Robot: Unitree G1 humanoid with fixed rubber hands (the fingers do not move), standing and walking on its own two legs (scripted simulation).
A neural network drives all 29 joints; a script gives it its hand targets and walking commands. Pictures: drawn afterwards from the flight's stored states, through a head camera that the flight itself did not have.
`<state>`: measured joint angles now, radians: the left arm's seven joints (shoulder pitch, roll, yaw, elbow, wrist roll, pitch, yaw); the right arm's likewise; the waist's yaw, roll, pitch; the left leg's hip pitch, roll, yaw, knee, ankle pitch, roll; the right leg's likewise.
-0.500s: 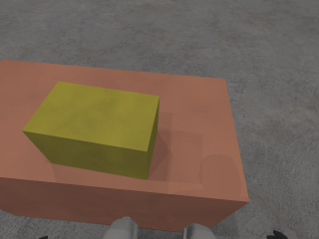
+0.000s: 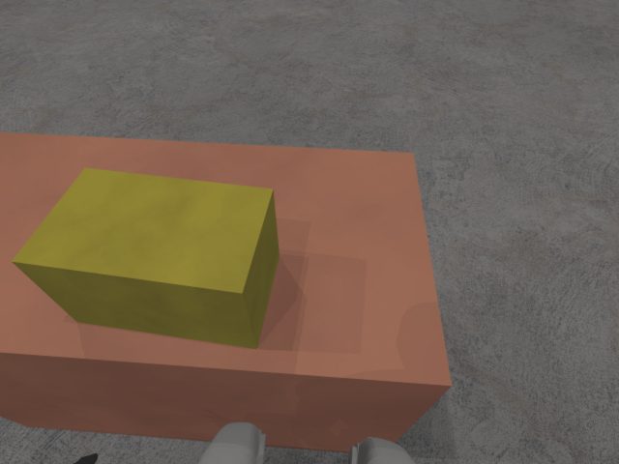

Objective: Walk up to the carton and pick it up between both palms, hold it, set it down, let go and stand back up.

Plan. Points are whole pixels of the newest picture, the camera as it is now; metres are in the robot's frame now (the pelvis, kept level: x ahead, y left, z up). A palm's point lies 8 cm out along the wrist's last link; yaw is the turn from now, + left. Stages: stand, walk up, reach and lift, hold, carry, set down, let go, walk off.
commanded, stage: walk up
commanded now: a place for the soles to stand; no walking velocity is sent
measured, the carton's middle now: (170, 258) +0.39 +0.22 +0.00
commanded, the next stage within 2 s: none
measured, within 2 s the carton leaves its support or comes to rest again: neither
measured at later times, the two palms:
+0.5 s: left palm out of the picture +0.09 +0.37 -0.10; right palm out of the picture +0.05 -0.27 -0.08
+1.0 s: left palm out of the picture +0.08 +0.33 -0.10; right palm out of the picture +0.11 -0.30 -0.09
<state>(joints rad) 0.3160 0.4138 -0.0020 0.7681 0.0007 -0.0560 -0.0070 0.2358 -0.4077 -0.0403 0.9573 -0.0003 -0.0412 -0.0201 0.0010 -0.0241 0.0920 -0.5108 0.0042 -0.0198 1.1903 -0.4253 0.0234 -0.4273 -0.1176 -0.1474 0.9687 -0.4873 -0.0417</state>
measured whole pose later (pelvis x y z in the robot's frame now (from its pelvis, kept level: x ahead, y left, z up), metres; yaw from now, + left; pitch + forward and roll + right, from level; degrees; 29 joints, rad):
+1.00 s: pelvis +0.03 +0.02 +0.00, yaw +1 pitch -1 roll +1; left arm 0.32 0.42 0.00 0.77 0.00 -0.03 -0.01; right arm 0.21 -0.41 -0.04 0.91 0.00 -0.11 -0.02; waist 0.00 -0.03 0.09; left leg -0.49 0.02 0.03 0.91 -0.39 0.02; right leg -0.43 -0.13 -0.13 1.00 -0.51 -0.03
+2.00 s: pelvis +0.01 +0.00 +0.00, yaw +1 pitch -3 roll +1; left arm 0.25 0.43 0.00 0.77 0.00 -0.04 -0.01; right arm 0.20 -0.41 -0.04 0.95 0.00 -0.06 -0.02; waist 0.00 -0.03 0.12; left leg -0.51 0.03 0.02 1.01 -0.48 0.02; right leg -0.42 -0.12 -0.15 0.99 -0.52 -0.03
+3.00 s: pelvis -0.05 +0.12 -0.02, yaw +9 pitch -6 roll -4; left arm 0.27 0.53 0.00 0.77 0.00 -0.08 0.12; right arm 0.10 -0.47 -0.08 0.77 0.00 0.08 0.06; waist 0.00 0.10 0.22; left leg -0.48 0.05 -0.08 1.09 -0.53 -0.03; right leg -0.43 -0.27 -0.14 1.00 -0.43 0.00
